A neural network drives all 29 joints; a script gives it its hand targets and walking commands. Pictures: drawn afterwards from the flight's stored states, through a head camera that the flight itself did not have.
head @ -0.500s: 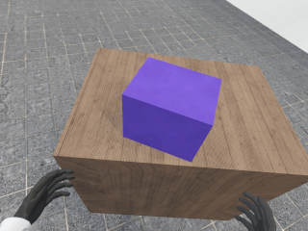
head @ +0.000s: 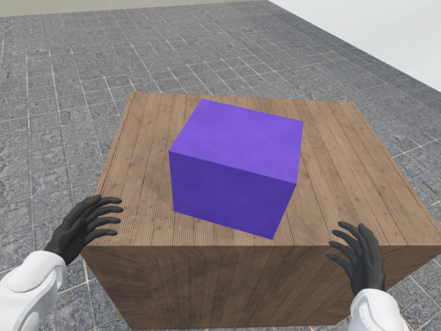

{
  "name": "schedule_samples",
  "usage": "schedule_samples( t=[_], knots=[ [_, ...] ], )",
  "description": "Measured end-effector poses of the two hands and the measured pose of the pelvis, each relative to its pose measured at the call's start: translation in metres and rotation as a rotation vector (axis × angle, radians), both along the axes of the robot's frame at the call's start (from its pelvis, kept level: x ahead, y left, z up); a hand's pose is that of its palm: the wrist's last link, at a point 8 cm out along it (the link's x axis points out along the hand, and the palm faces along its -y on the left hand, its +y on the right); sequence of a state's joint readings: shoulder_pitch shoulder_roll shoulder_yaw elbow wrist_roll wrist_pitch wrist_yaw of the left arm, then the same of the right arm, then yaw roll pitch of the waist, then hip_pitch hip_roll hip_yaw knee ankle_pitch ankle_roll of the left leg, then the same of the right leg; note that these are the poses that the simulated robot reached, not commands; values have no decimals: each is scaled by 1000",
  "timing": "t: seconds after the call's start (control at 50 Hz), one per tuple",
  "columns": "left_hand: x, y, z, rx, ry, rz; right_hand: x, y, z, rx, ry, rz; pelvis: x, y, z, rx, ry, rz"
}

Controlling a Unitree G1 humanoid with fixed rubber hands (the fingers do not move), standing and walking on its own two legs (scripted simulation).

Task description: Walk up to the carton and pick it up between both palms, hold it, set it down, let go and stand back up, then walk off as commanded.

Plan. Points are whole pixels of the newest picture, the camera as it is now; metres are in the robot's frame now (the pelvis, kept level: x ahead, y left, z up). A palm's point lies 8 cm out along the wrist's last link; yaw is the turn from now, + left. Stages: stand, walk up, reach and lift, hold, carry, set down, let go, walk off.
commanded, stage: reach and lift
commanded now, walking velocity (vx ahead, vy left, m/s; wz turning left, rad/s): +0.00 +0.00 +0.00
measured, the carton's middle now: (236, 167) +0.46 -0.03 +0.04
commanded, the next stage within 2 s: none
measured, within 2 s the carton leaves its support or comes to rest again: neither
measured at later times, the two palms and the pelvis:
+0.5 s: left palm (88, 217) +0.27 +0.22 +0.10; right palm (371, 241) +0.24 -0.22 +0.11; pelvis -0.02 -0.03 +0.01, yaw +1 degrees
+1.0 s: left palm (110, 164) +0.35 +0.21 +0.14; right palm (376, 211) +0.28 -0.23 +0.14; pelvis -0.03 -0.03 +0.00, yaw +1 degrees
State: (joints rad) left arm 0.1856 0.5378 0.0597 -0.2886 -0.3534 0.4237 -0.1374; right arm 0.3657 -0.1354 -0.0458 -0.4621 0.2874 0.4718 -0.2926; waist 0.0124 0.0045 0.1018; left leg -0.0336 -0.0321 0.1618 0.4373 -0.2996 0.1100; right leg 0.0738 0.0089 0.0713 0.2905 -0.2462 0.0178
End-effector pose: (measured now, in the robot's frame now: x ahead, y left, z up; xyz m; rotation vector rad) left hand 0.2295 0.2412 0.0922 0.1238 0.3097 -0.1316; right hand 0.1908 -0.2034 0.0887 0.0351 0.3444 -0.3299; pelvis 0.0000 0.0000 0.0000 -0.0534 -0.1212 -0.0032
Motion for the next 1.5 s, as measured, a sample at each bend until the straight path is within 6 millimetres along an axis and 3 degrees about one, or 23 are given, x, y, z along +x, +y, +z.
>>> schedule_samples(
  t=[0.16, 0.38, 0.6, 0.72, 0.92, 1.28, 1.5],
  knots=[
    [27, -15, 6, -33, 11, -15, 8, -10, 9, 7, -9, 4, -1, -6, 2, 8, 5, -12],
    [31, -20, -2, -55, 37, 33, 29, -18, 21, -8, -22, 43, -10, -26, 4, 19, 32, -8],
    [53, -18, 25, -23, 12, 22, 61, -16, 25, 22, -29, 38, -21, -35, 6, 25, 59, 26],
    [73, -24, 38, -23, 8, -17, 65, -19, 27, 33, -34, 13, -26, -34, 6, 24, 68, 32],
    [110, -35, 42, -56, 18, -39, 77, -25, 47, 18, -78, 1, -33, -28, 5, 20, 94, 27],
    [162, -29, 68, -59, -10, 2, 132, -19, 75, 4, -124, 21, -32, -14, 2, -6, 147, 47],
    [190, -38, 82, -56, -13, 3, 153, -29, 86, -3, -122, 0, -29, -11, 1, -14, 174, 56]
  ],
)
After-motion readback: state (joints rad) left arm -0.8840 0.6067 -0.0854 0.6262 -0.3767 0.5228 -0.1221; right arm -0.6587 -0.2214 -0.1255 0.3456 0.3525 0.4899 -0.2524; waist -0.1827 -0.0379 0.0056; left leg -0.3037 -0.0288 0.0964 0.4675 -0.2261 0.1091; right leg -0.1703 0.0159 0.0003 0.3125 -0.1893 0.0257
